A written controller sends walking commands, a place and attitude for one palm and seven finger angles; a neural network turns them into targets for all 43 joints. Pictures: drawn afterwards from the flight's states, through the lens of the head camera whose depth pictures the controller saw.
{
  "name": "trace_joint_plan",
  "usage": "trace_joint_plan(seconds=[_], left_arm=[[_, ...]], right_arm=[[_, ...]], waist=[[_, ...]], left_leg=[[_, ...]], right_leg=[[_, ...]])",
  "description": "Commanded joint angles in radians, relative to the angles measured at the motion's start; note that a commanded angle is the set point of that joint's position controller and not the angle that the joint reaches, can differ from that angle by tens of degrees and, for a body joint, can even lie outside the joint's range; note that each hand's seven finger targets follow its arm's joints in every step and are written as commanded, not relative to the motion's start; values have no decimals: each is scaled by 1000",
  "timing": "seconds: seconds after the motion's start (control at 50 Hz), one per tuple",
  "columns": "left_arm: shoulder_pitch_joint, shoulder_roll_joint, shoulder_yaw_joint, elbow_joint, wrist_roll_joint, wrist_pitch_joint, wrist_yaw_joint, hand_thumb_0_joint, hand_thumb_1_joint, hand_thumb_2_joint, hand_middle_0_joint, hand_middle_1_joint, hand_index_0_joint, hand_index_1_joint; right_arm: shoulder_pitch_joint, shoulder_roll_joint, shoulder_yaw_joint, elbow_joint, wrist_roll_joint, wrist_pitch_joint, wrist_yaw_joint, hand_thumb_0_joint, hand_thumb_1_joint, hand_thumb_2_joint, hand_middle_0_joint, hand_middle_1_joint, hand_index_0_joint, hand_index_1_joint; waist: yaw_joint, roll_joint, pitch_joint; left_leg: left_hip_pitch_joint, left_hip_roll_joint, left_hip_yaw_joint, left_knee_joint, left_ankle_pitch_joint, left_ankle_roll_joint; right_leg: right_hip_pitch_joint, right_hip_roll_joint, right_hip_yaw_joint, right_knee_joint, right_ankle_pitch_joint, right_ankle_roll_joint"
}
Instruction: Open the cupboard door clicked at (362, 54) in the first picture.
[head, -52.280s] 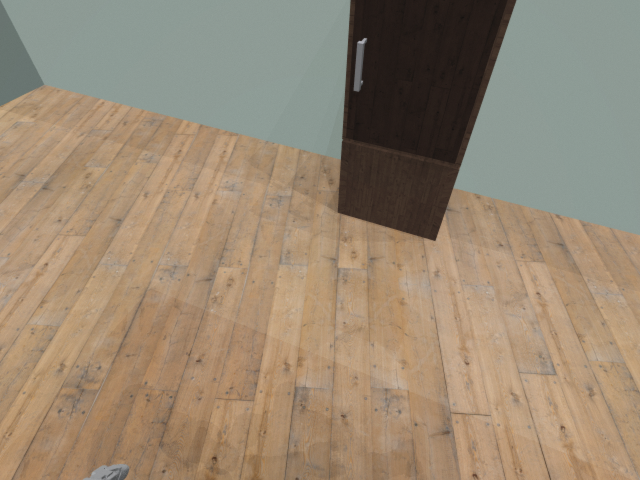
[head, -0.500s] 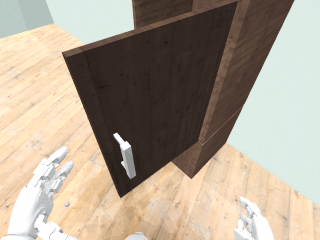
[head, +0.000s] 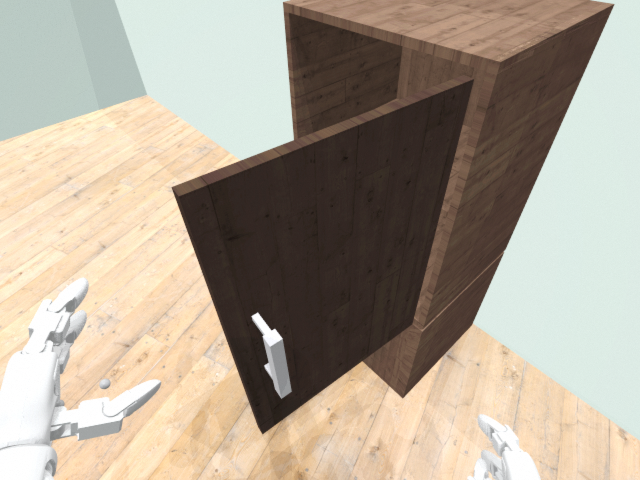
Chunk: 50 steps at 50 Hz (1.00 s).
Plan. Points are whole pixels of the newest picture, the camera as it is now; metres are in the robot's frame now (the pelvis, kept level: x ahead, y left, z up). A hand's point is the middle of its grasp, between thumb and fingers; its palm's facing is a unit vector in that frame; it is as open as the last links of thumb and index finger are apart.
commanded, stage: draw the hand back to the body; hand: left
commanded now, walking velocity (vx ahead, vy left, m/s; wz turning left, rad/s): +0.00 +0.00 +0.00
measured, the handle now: (271, 356) +0.30 +0.11 -0.03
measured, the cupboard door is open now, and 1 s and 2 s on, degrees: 84 84 84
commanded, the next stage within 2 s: step back with the hand held close in 0.68 s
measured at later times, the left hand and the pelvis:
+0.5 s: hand (82, 335) +0.20 +0.24 +0.17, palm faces +0.44 -0.81 -0.39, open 7.7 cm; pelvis +0.00 -0.02 +0.02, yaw -1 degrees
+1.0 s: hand (87, 331) +0.20 +0.24 +0.18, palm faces +0.39 -0.80 -0.45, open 7.4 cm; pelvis -0.01 -0.02 +0.02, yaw -2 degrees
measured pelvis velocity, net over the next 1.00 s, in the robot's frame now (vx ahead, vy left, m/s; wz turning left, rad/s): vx -0.01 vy -0.02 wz -0.04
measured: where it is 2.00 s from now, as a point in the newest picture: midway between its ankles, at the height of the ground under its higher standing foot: outside the picture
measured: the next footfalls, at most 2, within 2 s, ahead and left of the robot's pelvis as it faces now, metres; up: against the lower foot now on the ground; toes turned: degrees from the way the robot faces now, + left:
none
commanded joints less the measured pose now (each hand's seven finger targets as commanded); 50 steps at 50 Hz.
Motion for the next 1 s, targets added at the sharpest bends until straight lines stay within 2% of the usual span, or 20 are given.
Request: trace_joint_plan(seconds=[0.0, 0.06, 0.08, 0.1, 0.2, 0.24, 0.28, 0.36, 0.46, 0.5, 0.58, 0.7, 0.76, 0.78, 0.8, 0.82, 0.86, 0.9, 0.94, 0.98], left_arm=[[-70, 168, 154, -207, 5, -77, 11, 0, 410, 690, -182, -300, -182, -300], [-88, 165, 167, -225, 3, -83, 0, 0, 515, 735, -186, -300, -186, -300], [-98, 178, 185, -238, 3, -88, 0, 0, 550, 750, -187, -300, -187, -300], [-98, 187, 200, -225, 1, -88, -1, 0, 585, 765, -189, -300, -189, -300], [-154, 213, 253, -237, -6, -103, -8, 0, 760, 840, -195, -300, -195, -300], [-174, 220, 269, -259, -8, -111, -9, 0, 830, 870, -198, -300, -198, -300], [-183, 225, 287, -256, -13, -117, -11, 0, 900, 900, -200, -300, -200, -300], [-134, 142, 224, -152, -19, -105, -32, 0, 900, 900, -200, -300, -200, -300], [-172, 191, 256, -208, -15, -121, -30, 0, 900, 900, -200, -300, -200, -300], [-197, 224, 275, -238, -12, -127, -24, 0, 900, 900, -200, -300, -200, -300], [-204, 211, 267, -252, -10, -132, -19, 0, 900, 900, -200, -300, -200, -300], [-169, 173, 248, -147, -18, -126, -26, 0, 900, 900, -200, -300, -200, -300], [-177, 163, 240, -146, -20, -132, -34, 0, 900, 900, -200, -300, -200, -300], [-254, 188, 244, -216, -17, -144, -32, 0, 900, 900, -200, -300, -200, -300], [-438, 357, 402, -245, 9, -200, -14, 0, 900, 900, -200, -300, -200, -300], [-300, 257, 332, -174, 5, -205, -27, 0, 900, 900, -200, -300, -200, -300], [-178, 201, 278, -144, 10, -195, -35, 0, 900, 900, -200, -300, -200, -300], [-145, 195, 274, -172, 11, -203, -35, 0, 900, 900, -200, -300, -200, -300], [-104, 200, 278, -186, 11, -202, -31, 0, 900, 900, -200, -300, -200, -300], [-83, 225, 305, -213, 9, -204, -24, 0, 900, 900, -200, -300, -200, -300]], right_arm=[[-138, -110, -57, -147, -4, -74, 2, 0, -900, -900, 200, 300, 200, 300], [-150, -106, -58, -132, -4, -82, 12, 0, -900, -900, 200, 300, 200, 300], [-151, -108, -60, -127, -4, -86, 16, 0, -900, -900, 200, 300, 200, 300], [-160, -108, -61, -119, -7, -87, 19, 0, -900, -900, 200, 300, 200, 300], [-178, -107, -64, -99, -10, -91, 29, 0, -900, -900, 200, 300, 200, 300], [-180, -106, -67, -95, -11, -95, 31, 0, -900, -900, 200, 300, 200, 300], [-183, -105, -70, -88, -12, -96, 34, 0, -900, -900, 200, 300, 200, 300], [-191, -110, -78, -77, -12, -77, 44, 0, -900, -900, 200, 300, 200, 300], [-210, -108, -85, -76, -17, -75, 40, 0, -900, -900, 200, 300, 200, 300], [-218, -107, -82, -72, -19, -79, 35, 0, -900, -900, 200, 300, 200, 300], [-224, -96, -77, -59, -18, -96, 33, 0, -900, -900, 200, 300, 200, 300], [-228, -100, -83, -44, -18, -92, 33, 0, -900, -900, 200, 300, 200, 300], [-232, -100, -86, -44, -18, -86, 36, 0, -900, -900, 200, 300, 200, 300], [-241, -103, -87, -48, -18, -91, 36, 0, -900, -900, 200, 300, 200, 300], [-205, -104, -73, -85, -4, -77, 37, 0, -900, -900, 200, 300, 200, 300], [-220, -107, -89, -53, -15, -68, 35, 0, -900, -900, 200, 300, 200, 300], [-217, -117, -97, -61, -19, -41, 43, 0, -900, -900, 200, 300, 200, 300], [-220, -123, -103, -69, -22, -26, 43, 0, -900, -900, 200, 300, 200, 300], [-212, -126, -109, -79, -18, -9, 44, 0, -900, -900, 200, 300, 200, 300], [-213, -124, -114, -92, -16, 5, 41, 0, -900, -900, 200, 300, 200, 300]], waist=[[-3, -28, -18], [-3, -11, 10], [0, 6, -4], [5, -11, 2], [8, 0, 27], [8, 29, 17], [10, 7, 7], [1, -39, 75], [10, -48, 14], [14, -27, -1], [10, 45, 31], [11, -48, 94], [8, -52, 99], [7, -29, 61], [-33, 8, 172], [-33, -68, 119], [-40, -78, 81], [-39, -32, 31], [-42, -21, -10], [-41, -46, -41]], left_leg=[[145, 69, -74, -191, 300, -40], [182, 72, -66, -215, 365, -45], [199, 75, -65, -225, 386, -49], [196, 71, -59, -230, 390, -47], [226, 70, -46, -267, 394, -47], [248, 68, -37, -275, 406, -45], [263, 67, -33, -281, 418, -42], [262, 69, -22, -302, 381, -38], [293, 55, -5, -305, 367, -23], [295, 51, -4, -306, 357, -23], [311, 46, -1, -311, 342, -27], [293, 50, -2, -330, 315, -23], [303, 51, 3, -333, 299, -20], [317, 46, 1, -331, 297, -18], [246, 53, -33, -312, 214, -11], [262, 60, -40, -273, 219, -9], [285, 61, -28, -267, 270, -10], [286, 71, -20, -280, 342, -15], [294, 86, -18, -292, 418, -20], [284, 95, -22, -293, 470, -20]], right_leg=[[38, -18, 8, -148, 241, -24], [60, -16, 8, -174, 281, -19], [75, -17, 9, -181, 289, -19], [99, -17, 10, -193, 305, -23], [134, -13, 13, -235, 328, -23], [143, -14, 16, -244, 346, -19], [157, -13, 17, -252, 361, -18], [147, -12, 17, -280, 353, -11], [191, -16, 31, -297, 384, -9], [210, -20, 34, -305, 381, -13], [184, -19, 38, -322, 363, -14], [183, -16, 36, -345, 335, -11], [172, -16, 43, -356, 321, -5], [184, -19, 49, -358, 319, -6], [100, -66, 146, -415, 341, -9], [88, -90, 171, -417, 388, -10], [102, -99, 165, -397, 477, -4], [139, -96, 136, -360, 537, 3], [155, -83, 124, -329, 570, 5], [174, -74, 113, -303, 599, 9]])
